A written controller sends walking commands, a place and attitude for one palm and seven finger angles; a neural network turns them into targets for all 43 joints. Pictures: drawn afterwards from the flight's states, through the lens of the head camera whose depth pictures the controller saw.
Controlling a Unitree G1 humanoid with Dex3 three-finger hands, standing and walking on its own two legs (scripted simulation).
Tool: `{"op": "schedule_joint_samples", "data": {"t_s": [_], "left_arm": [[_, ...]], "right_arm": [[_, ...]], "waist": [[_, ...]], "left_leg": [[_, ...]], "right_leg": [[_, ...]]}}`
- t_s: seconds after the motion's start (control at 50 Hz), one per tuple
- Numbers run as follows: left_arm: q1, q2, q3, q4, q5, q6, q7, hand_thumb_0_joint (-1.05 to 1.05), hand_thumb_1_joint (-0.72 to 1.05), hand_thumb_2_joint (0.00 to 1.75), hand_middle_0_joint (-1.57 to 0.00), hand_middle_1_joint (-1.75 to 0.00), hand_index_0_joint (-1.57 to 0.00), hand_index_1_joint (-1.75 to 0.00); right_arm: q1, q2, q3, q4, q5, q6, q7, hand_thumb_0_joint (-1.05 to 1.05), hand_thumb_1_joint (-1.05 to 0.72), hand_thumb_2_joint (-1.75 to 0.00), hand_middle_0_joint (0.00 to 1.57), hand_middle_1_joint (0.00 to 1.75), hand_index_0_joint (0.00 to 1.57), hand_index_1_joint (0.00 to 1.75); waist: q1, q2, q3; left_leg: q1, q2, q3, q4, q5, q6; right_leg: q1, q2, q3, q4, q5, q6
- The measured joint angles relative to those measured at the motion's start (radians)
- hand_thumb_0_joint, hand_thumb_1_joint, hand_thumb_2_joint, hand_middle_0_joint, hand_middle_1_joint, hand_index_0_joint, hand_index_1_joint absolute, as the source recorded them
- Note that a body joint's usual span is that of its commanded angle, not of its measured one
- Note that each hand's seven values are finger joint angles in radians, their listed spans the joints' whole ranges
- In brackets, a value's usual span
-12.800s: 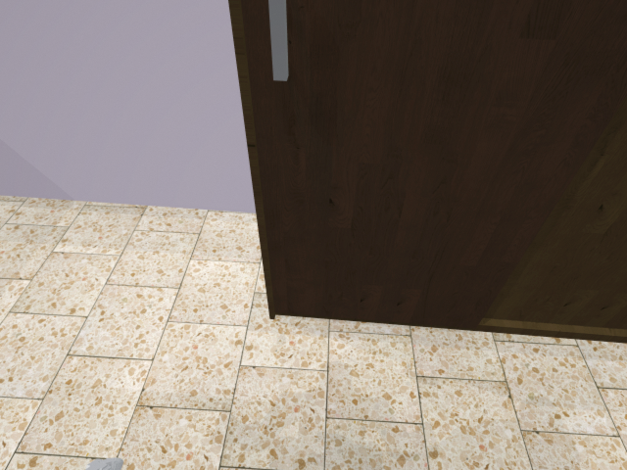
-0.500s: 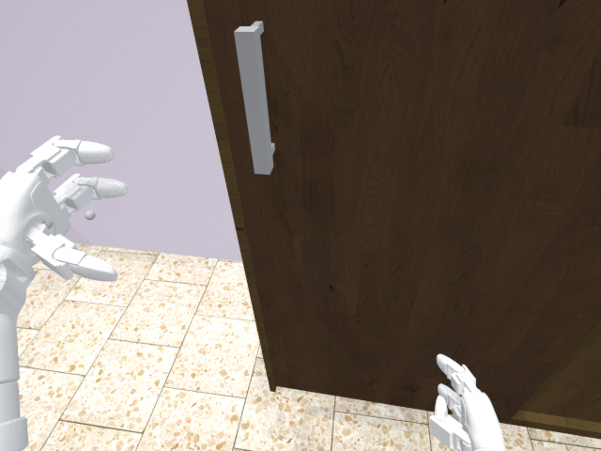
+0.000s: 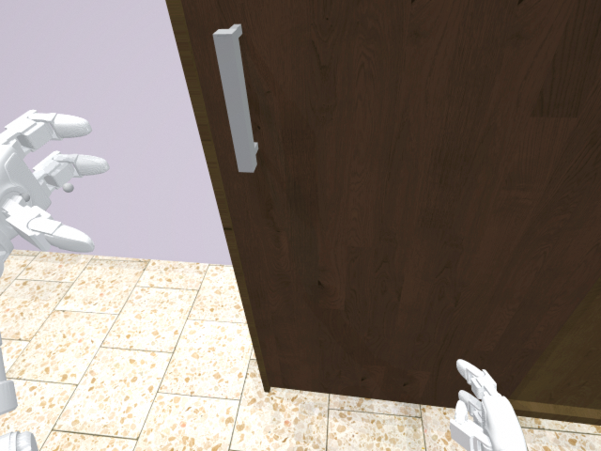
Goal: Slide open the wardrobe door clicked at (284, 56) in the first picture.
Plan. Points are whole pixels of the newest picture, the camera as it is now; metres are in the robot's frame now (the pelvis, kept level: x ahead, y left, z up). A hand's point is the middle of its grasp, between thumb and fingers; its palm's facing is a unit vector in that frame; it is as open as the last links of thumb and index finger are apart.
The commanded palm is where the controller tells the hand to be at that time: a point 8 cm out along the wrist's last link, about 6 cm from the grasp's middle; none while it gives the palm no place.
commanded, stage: raise the hand with hooked fingers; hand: left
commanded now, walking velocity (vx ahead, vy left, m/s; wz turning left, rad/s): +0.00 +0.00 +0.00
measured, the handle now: (242, 102) +0.50 +0.15 +0.27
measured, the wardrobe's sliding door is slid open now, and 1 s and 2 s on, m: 0.00 0.00 0.00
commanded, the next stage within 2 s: move the hooked fingers beside the handle in 0.16 s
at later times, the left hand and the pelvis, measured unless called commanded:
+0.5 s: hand (86, 176) +0.30 +0.27 +0.27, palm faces +0.07 -0.99 -0.11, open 13.9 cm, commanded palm +0.26 +0.31 +0.27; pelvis +0.00 +0.01 +0.00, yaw +1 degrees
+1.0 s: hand (123, 155) +0.35 +0.26 +0.27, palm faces +0.06 -0.99 -0.08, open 13.9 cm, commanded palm +0.32 +0.30 +0.27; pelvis +0.01 +0.01 +0.00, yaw +0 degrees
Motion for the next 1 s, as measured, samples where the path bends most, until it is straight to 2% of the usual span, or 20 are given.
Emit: {"op": "schedule_joint_samples", "data": {"t_s": [0.14,0.28,0.42,0.6,0.78,0.9,1.0], "left_arm": [[-0.028,0.013,-0.018,0.029,0.019,0.015,0.009,-0.01,-0.50,0.30,-0.30,-1.20,-0.31,-1.20],[-0.025,0.018,-0.018,0.032,0.007,0.013,-0.011,-0.01,-0.50,0.30,-0.30,-1.20,-0.31,-1.20],[-0.072,-0.005,-0.060,0.052,0.024,0.016,0.007,-0.01,-0.50,0.30,-0.30,-1.20,-0.31,-1.20],[-0.081,-0.025,-0.067,0.041,0.025,0.019,0.032,-0.01,-0.50,0.30,-0.30,-1.20,-0.31,-1.20],[-0.134,-0.041,-0.102,0.078,0.049,0.026,0.062,-0.01,-0.50,0.30,-0.30,-1.20,-0.31,-1.20],[-0.162,-0.051,-0.114,0.108,0.050,0.021,0.074,-0.01,-0.50,0.30,-0.30,-1.20,-0.31,-1.20],[-0.209,-0.052,-0.134,0.163,0.070,0.021,0.092,-0.01,-0.50,0.30,-0.30,-1.20,-0.31,-1.20]], "right_arm": [[-0.007,0.015,0.015,0.006,0.002,-0.010,-0.006,0.01,-0.90,-0.90,0.20,0.30,0.20,0.30],[-0.007,0.027,0.027,0.007,-0.001,-0.007,-0.001,0.01,-0.90,-0.90,0.20,0.30,0.20,0.30],[-0.002,0.025,0.027,0.014,-0.001,-0.009,-0.003,0.01,-0.90,-0.90,0.20,0.30,0.20,0.30],[-0.008,0.029,0.022,0.009,-0.006,0.007,0.001,0.01,-0.90,-0.90,0.20,0.30,0.20,0.30],[-0.003,0.021,0.012,0.013,-0.004,0.021,-0.006,0.01,-0.90,-0.90,0.20,0.30,0.20,0.30],[-0.005,0.028,0.012,0.018,-0.005,0.031,-0.008,0.01,-0.90,-0.90,0.20,0.30,0.20,0.30],[-0.004,0.030,0.011,0.017,-0.003,0.038,-0.010,0.01,-0.90,-0.90,0.20,0.30,0.20,0.30]], "waist": [[0.007,0.002,0.006],[0.005,0.007,-0.002],[0.013,0.002,0.000],[-0.008,-0.001,-0.013],[-0.006,-0.004,-0.009],[-0.013,-0.005,-0.017],[-0.016,-0.007,-0.014]], "left_leg": [[-0.002,-0.003,-0.005,0.004,0.002,0.002],[-0.003,-0.006,-0.006,0.002,0.001,0.005],[-0.005,-0.012,-0.010,-0.002,0.002,0.008],[-0.001,-0.013,0.001,-0.020,0.004,0.010],[-0.005,-0.014,0.000,-0.025,0.003,0.012],[-0.007,-0.015,0.001,-0.031,0.003,0.012],[-0.013,-0.015,0.000,-0.031,0.004,0.012]], "right_leg": [[0.002,-0.004,-0.004,0.000,0.002,0.002],[0.002,-0.007,-0.004,-0.003,0.001,0.005],[0.001,-0.012,-0.007,-0.005,0.001,0.009],[-0.003,-0.010,0.004,-0.015,0.003,0.012],[-0.007,-0.011,0.004,-0.018,0.001,0.013],[-0.012,-0.012,0.005,-0.020,0.000,0.014],[-0.016,-0.012,0.004,-0.020,0.000,0.014]]}}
